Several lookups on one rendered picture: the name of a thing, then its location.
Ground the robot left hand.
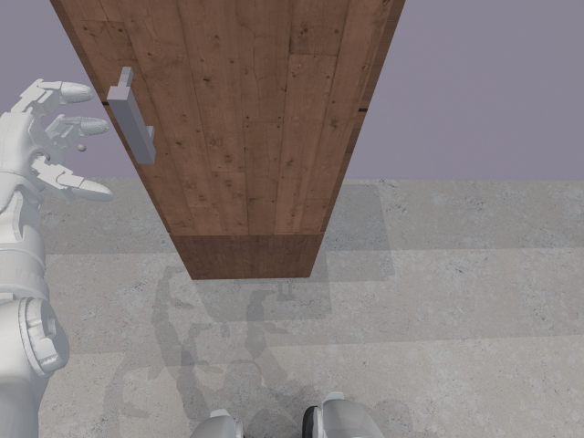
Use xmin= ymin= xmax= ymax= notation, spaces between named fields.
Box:
xmin=0 ymin=78 xmax=113 ymax=202

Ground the cupboard door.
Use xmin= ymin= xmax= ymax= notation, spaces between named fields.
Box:
xmin=60 ymin=0 xmax=393 ymax=235

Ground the robot right shin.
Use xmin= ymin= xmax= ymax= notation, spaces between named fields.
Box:
xmin=312 ymin=391 xmax=344 ymax=438

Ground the left robot thigh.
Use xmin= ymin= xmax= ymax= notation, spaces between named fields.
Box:
xmin=190 ymin=415 xmax=244 ymax=438

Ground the left robot upper arm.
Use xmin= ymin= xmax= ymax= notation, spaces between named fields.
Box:
xmin=0 ymin=297 xmax=69 ymax=438

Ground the handle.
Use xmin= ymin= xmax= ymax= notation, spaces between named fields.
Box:
xmin=107 ymin=67 xmax=156 ymax=163

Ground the robot left forearm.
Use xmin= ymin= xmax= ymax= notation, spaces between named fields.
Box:
xmin=0 ymin=172 xmax=49 ymax=304

